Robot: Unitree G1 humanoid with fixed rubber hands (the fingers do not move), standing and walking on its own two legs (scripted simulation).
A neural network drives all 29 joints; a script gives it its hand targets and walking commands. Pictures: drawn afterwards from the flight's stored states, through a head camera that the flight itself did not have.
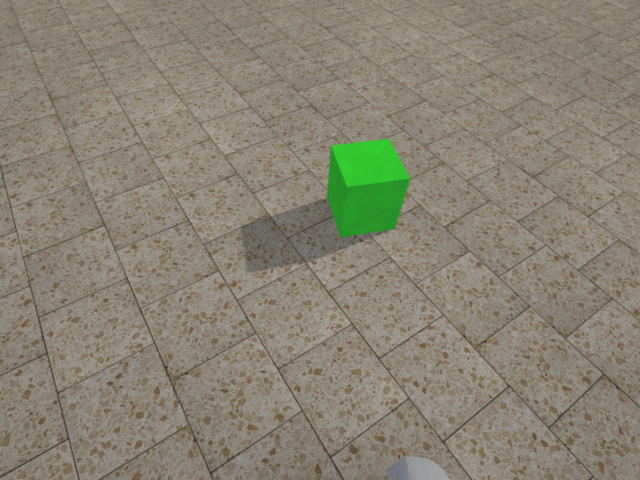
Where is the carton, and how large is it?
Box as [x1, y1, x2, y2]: [327, 139, 409, 236]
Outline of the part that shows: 388,139 331,145 327,197 340,236 394,228 409,177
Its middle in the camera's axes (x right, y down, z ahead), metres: +0.18 -0.21 +1.57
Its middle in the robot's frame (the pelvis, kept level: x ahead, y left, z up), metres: +1.21 -0.17 -0.64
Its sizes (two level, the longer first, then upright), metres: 0.239 0.234 0.288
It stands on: the floor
